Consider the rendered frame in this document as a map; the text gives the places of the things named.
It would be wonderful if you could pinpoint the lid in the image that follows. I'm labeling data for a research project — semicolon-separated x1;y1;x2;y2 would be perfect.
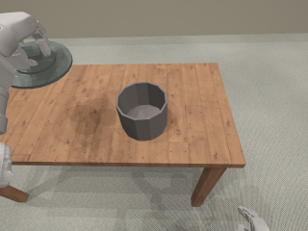
10;40;73;90

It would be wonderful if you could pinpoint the knob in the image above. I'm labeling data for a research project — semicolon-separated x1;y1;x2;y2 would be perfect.
21;44;43;62

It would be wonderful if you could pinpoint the robot right hand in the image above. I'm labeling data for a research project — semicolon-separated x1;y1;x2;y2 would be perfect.
235;206;270;231

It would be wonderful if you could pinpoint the table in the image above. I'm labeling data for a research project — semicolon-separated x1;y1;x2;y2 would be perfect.
0;63;246;207

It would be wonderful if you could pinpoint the robot left hand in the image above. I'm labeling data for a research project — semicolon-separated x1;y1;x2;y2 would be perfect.
0;12;51;70

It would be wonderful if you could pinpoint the robot left forearm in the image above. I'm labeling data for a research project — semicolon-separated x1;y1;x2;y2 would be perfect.
0;23;18;136

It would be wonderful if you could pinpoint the pot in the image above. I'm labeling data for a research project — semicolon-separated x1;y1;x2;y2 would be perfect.
115;81;167;141

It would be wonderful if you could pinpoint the left robot upper arm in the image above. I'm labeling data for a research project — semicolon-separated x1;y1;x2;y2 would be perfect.
0;142;13;189

